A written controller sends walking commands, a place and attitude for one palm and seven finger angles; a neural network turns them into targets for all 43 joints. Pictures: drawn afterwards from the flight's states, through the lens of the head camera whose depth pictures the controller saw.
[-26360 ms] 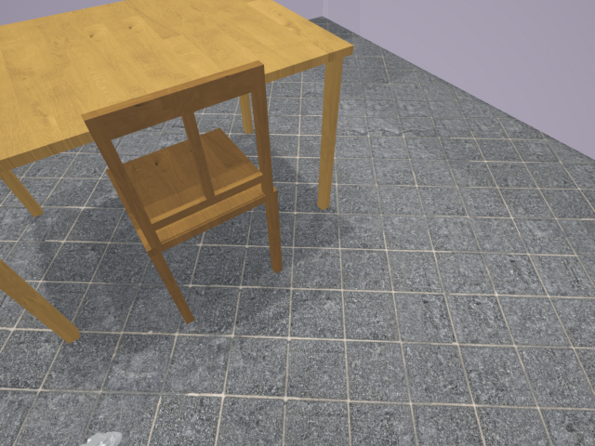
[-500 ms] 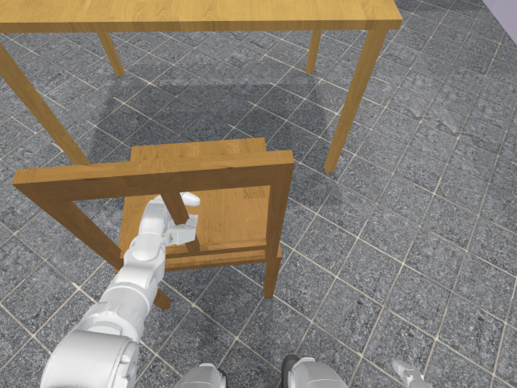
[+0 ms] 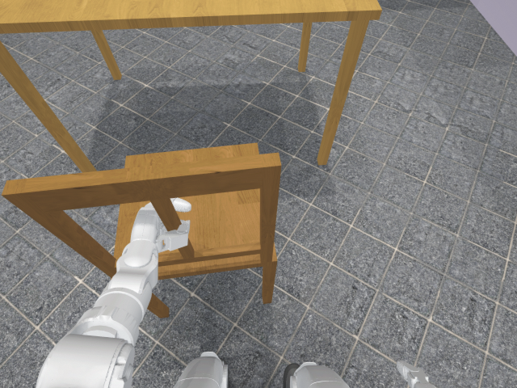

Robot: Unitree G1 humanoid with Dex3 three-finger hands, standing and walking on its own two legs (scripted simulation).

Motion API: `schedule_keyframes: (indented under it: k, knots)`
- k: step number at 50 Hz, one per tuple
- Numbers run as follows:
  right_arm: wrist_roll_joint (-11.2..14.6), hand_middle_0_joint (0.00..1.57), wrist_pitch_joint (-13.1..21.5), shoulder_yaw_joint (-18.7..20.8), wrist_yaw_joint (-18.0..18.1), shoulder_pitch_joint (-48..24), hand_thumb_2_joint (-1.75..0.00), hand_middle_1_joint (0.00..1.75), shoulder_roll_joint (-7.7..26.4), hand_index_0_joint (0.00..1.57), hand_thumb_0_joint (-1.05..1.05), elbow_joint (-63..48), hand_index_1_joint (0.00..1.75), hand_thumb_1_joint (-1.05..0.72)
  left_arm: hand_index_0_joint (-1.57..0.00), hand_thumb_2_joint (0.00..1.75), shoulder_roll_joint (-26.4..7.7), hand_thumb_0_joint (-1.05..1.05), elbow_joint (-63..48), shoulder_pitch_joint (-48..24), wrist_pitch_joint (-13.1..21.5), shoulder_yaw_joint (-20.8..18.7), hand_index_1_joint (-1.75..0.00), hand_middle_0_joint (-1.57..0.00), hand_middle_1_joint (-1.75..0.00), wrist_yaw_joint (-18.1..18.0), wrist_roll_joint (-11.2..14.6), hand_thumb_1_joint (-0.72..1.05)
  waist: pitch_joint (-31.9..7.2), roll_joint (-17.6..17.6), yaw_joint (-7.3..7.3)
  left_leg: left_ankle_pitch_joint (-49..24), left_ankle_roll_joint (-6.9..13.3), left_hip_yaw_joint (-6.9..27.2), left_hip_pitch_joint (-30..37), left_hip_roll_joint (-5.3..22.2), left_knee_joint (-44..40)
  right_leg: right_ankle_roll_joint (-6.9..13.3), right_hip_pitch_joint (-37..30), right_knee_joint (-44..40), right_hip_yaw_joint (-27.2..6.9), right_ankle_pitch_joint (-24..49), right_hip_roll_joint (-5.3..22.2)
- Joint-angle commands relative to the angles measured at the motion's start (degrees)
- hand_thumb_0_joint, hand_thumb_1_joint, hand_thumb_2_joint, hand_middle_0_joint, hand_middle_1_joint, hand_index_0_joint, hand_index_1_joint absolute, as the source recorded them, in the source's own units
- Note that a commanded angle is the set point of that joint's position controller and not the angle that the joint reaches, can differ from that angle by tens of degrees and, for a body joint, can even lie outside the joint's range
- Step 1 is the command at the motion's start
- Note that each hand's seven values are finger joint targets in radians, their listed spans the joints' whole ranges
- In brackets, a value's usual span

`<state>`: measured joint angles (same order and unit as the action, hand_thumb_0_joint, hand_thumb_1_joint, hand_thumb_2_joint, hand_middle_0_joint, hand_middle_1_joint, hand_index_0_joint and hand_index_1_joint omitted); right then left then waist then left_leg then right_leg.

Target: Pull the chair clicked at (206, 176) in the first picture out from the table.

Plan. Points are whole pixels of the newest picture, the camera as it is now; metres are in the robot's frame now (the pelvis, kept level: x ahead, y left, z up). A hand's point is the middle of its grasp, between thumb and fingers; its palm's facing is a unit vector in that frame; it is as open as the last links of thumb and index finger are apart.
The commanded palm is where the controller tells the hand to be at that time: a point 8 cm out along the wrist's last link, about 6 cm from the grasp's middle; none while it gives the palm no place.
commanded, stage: step backward, pulling the chair out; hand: left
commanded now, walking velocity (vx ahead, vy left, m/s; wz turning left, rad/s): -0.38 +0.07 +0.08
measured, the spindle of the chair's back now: (175, 229) +0.39 +0.17 -0.09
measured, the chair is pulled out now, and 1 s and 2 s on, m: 0.48 0.67 0.72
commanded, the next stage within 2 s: stop walking, hand still on the chair in 0.80 s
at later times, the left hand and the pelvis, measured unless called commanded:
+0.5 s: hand (178, 281) +0.28 +0.14 -0.05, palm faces +0.03 -0.98 -0.19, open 5.7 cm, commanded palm +0.28 +0.19 -0.05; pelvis -0.08 +0.00 +0.00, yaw +1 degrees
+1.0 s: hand (174, 345) +0.18 +0.13 -0.05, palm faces +0.06 -0.98 -0.18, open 5.7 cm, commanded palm +0.16 +0.18 -0.04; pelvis -0.15 -0.02 +0.00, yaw +2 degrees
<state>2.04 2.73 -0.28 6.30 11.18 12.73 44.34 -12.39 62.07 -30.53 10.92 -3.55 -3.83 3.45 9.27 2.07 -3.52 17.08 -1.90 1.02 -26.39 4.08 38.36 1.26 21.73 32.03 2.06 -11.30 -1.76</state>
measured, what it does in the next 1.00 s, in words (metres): walks backwards: left foot, then right foot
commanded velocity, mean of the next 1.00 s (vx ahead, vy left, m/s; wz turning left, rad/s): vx -0.27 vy -0.03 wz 0.05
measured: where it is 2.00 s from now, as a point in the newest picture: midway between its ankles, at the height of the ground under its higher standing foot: outside the picture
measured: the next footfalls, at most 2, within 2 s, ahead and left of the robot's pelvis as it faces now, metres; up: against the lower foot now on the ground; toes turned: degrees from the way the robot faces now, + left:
left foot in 0.12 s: -0.08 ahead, +0.12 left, +0.00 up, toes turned +0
right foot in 0.72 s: -0.03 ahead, -0.13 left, +0.00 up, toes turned +0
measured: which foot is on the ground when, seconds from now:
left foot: up 0.00-0.10, down 0.12-1.00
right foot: down 0.00-0.58, up 0.60-0.70, down 0.72-1.00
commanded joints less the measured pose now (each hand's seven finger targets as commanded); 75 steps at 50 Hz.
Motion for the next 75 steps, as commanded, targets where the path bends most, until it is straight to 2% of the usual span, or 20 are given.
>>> schedule_keyframes:
  k: [1, 4, 6, 9, 12, 15, 18, 22, 26, 29, 31, 33, 35, 40, 46, 50, 54, 58, 63, 75]
  knots:
    - [0.0, 0.20, 1.9, 1.5, 1.5, 2.0, -0.90, 0.30, 7.8, 0.20, 0.00, -4.6, 0.30, -0.90, -0.50, 0.90, -11.4, 0.00, -10.0, -16.8, 1.9, -1.3, -1.45, -0.50, -1.45, -0.7, -1.8, 0.90, -26.6, -9.0, 2.06, 10.3, 0.1, 4.2, 5.6, -2.6, 11.2, 6.1, -10.6, -11.1, -12.9, 15.8, 20.5]
    - [-0.2, 0.20, 2.2, 1.0, 2.1, 4.1, -0.90, 0.30, 8.9, 0.20, 0.00, -3.5, 0.30, -0.90, -0.50, 0.90, -9.6, 0.00, -10.1, -16.5, 1.0, -0.4, -1.45, -0.50, -1.45, -0.7, -1.3, 0.90, -25.7, -8.9, 1.11, -0.5, 0.8, 2.9, 11.3, -0.8, -7.8, 1.8, -11.8, -5.6, -6.2, 19.7, 14.8]
    - [-0.4, 0.20, 1.8, 2.3, 2.1, 3.9, -0.90, 0.30, 11.1, 0.20, 0.00, -4.5, 0.30, -0.90, -0.50, 0.90, -7.7, 0.00, -12.0, -18.5, 1.4, 0.9, -1.45, -0.50, -1.45, -0.6, -1.3, 0.90, -25.8, -0.3, 1.55, -24.5, 4.8, 9.7, 13.3, 7.7, -14.3, -2.5, -9.9, 0.6, -3.2, 12.9, 6.5]
    - [-1.8, 0.20, 0.8, 1.9, 0.9, 2.2, -0.90, 0.30, 9.1, 0.20, 0.00, -6.1, 0.30, -0.90, -0.50, 0.90, -4.6, 0.00, -16.1, -23.9, 2.0, 3.2, -1.45, -0.50, -1.45, 0.0, -1.6, 0.90, -24.6, 15.7, 1.76, -29.0, 9.3, 13.8, 12.0, 14.0, -16.8, -1.8, -5.9, 10.4, -2.5, -10.3, 4.4]
    - [-1.3, 0.20, 1.6, 2.9, 0.1, 5.9, -0.90, 0.30, 9.8, 0.20, 0.00, -4.4, 0.30, -0.90, -0.50, 0.90, -6.4, 0.00, -12.7, -20.4, 2.4, 1.0, -1.45, -0.50, -1.45, -0.1, -1.9, 0.90, -28.5, 3.2, 1.31, -49.0, 8.2, 12.1, 24.1, 12.8, -6.7, -1.5, -6.4, 0.2, -3.1, 4.5, 3.9]
    - [-1.2, 0.20, 1.5, 3.1, -0.1, 4.5, -0.90, 0.30, 9.8, 0.20, 0.00, -5.0, 0.30, -0.90, -0.50, 0.90, -6.5, 0.00, -13.1, -21.9, 2.8, 2.1, -1.45, -0.50, -1.45, 0.4, -2.8, 0.90, -26.6, 7.3, 0.86, -33.5, 4.2, 6.9, 15.4, 9.1, -7.8, -1.0, -11.2, -2.0, -4.0, 14.5, 6.2]
    - [0.1, 0.20, 1.4, 3.3, 0.9, 4.7, -0.90, 0.30, 9.4, 0.20, 0.00, -4.8, 0.30, -0.90, -0.50, 0.90, -11.0, 0.00, -11.6, -18.7, 2.5, -0.3, -1.45, -0.50, -1.45, -0.3, -1.7, 0.90, -31.0, -0.3, 0.59, -19.4, 1.8, 3.1, 12.3, 4.5, -4.1, 0.3, -15.3, -3.8, -8.4, 23.1, 10.9]
    - [0.6, 0.20, 1.6, 2.3, 1.5, 2.8, -0.90, 0.30, 8.8, 0.20, 0.00, -4.9, 0.30, -0.90, -0.50, 0.90, -12.8, 0.00, -9.3, -15.9, 1.6, -1.1, -1.45, -0.50, -1.45, -0.5, -0.9, 0.90, -26.2, -8.0, 2.08, 9.7, 0.1, 2.4, 9.4, -2.8, 8.8, 5.4, -5.7, -14.8, -15.5, 2.9, 20.1]
    - [0.1, 0.20, 2.3, 0.8, 1.7, 4.7, -0.90, 0.30, 8.8, 0.20, 0.00, -3.8, 0.30, -0.90, -0.50, 0.90, -9.5, 0.00, -9.5, -16.7, 0.7, -0.1, -1.45, -0.50, -1.45, -0.3, -1.1, 0.90, -24.6, -10.3, 0.83, 2.6, 1.4, 3.2, 12.4, -1.1, -6.9, 1.3, -6.4, -9.7, -7.0, 4.9, 14.3]
    - [-0.3, 0.20, 1.6, 2.0, 1.1, 2.5, -0.90, 0.30, 10.4, 0.20, 0.00, -6.6, 0.30, -0.90, -0.50, 0.90, -5.9, 0.00, -13.4, -20.3, 1.6, 2.8, -1.45, -0.50, -1.45, -0.1, -0.4, 0.90, -23.9, 11.1, 2.65, -5.6, 8.0, 13.9, 6.6, 12.4, -20.7, -2.0, -8.2, 7.4, -2.0, -9.9, 3.8]
    - [-0.7, 0.20, 1.7, 1.4, 1.3, 2.6, -0.90, 0.30, 9.2, 0.20, 0.00, -6.5, 0.30, -0.90, -0.50, 0.90, -4.8, 0.00, -14.9, -23.9, 1.7, 2.9, -1.45, -0.50, -1.45, 0.2, -0.4, 0.90, -24.0, 12.2, 2.41, -14.1, 10.5, 15.6, 7.5, 14.2, -17.9, -1.7, -8.0, 10.9, -2.5, -11.1, 3.5]
    - [-0.6, 0.20, 2.2, 1.9, 1.2, 5.6, -0.90, 0.30, 10.1, 0.20, 0.00, -4.6, 0.30, -0.90, -0.50, 0.90, -5.8, 0.00, -11.2, -21.6, 1.3, 1.8, -1.45, -0.50, -1.45, 0.2, -0.4, 0.90, -25.5, 4.2, 2.30, -30.7, 9.4, 13.8, 16.2, 12.6, -10.2, -1.9, -7.4, 0.9, -2.8, -4.0, 3.5]
    - [-0.3, 0.20, 2.8, 2.2, 0.8, 5.7, -0.90, 0.30, 10.5, 0.20, 0.00, -4.3, 0.30, -0.90, -0.50, 0.90, -5.8, 0.00, -10.1, -21.8, 1.4, 2.4, -1.45, -0.50, -1.45, 0.8, -1.3, 0.90, -26.2, 3.8, 1.69, -32.9, 6.4, 9.6, 18.1, 9.7, -7.2, -1.6, -9.8, -4.2, -3.6, 9.9, 5.1]
    - [0.6, 0.20, 3.4, 2.2, 0.9, 4.2, -0.90, 0.30, 10.1, 0.20, 0.00, -5.2, 0.30, -0.90, -0.50, 0.90, -9.5, 0.00, -9.0, -19.7, 1.2, 0.3, -1.45, -0.50, -1.45, 0.4, -0.9, 0.90, -25.3, 4.6, 2.35, -10.0, 4.7, 6.7, 9.4, 7.2, -10.6, -0.9, -10.6, -2.5, -5.3, -2.0, 6.0]
    - [0.4, 0.20, 3.2, 1.5, 0.8, 3.5, -0.90, 0.30, 8.2, 0.20, 0.00, -7.2, 0.30, -0.90, -0.50, 0.90, -12.8, 0.00, -16.8, -13.3, 1.0, -2.1, -1.45, -0.50, -1.45, -0.7, -1.2, 0.90, -24.7, -9.1, 2.95, 7.7, 0.6, 1.2, 13.3, -3.8, 9.5, 5.1, -0.8, -17.7, -16.9, -19.2, 19.9]
    - [-0.4, 0.20, 3.6, 0.1, 1.2, 1.6, -0.90, 0.30, 7.2, 0.20, 0.00, -7.8, 0.30, -0.90, -0.50, 0.90, -8.6, 0.00, -21.9, -8.5, -1.5, -1.1, -1.45, -0.50, -1.45, -0.7, -1.2, 0.90, -21.0, -8.0, 1.57, 4.1, 2.9, 3.9, 14.7, -1.3, -10.2, 1.2, -6.0, -12.3, -9.1, -13.6, 13.2]
    - [-0.5, 0.20, 2.5, -0.3, 1.2, -0.1, -0.90, 0.30, 7.2, 0.20, 0.00, -9.9, 0.30, -0.90, -0.50, 0.90, -4.5, 0.00, -27.0, -4.8, -1.2, 2.3, -1.45, -0.50, -1.45, -0.8, -1.9, 0.90, -18.9, 8.2, 2.86, 11.4, 6.6, 9.8, 6.6, 4.7, -22.9, -1.7, -13.2, -3.0, -4.4, -14.4, 5.5]
    - [-0.6, 0.20, 2.5, 0.4, 1.2, 0.2, -0.90, 0.30, 7.5, 0.20, 0.00, -10.3, 0.30, -0.90, -0.50, 0.90, -4.8, 0.00, -29.5, 1.4, -1.9, 2.1, -1.45, -0.50, -1.45, -0.7, -2.1, 0.90, -20.8, -0.3, 2.98, -3.7, 4.5, 5.1, 13.3, 1.9, -17.3, -1.6, -14.7, -8.8, -6.2, -2.9, 6.8]
    - [-0.8, 0.20, 3.0, 0.2, 1.2, 0.4, -0.90, 0.30, 6.9, 0.20, 0.00, -9.8, 0.30, -0.90, -0.50, 0.90, -4.9, 0.00, -32.0, 7.9, -2.5, 2.1, -1.45, -0.50, -1.45, -1.2, -2.5, 0.90, -16.5, -2.9, 2.77, 1.8, 3.5, 3.5, 14.3, 0.7, -18.7, -1.3, -9.9, -13.2, -6.9, -8.8, 7.1]
    - [-1.4, 0.20, 3.2, 0.2, 0.6, -2.2, -0.90, 0.30, 6.4, 0.20, 0.00, -11.3, 0.30, -0.90, -0.50, 0.90, -2.8, 0.00, -38.9, 20.2, -3.5, 3.5, -1.45, -0.50, -1.45, -1.2, -2.7, 0.90, -19.5, -1.2, 2.76, -18.5, 2.5, 2.4, 19.9, 1.4, -17.2, -0.4, -14.4, -9.8, -5.3, 13.8, 7.5]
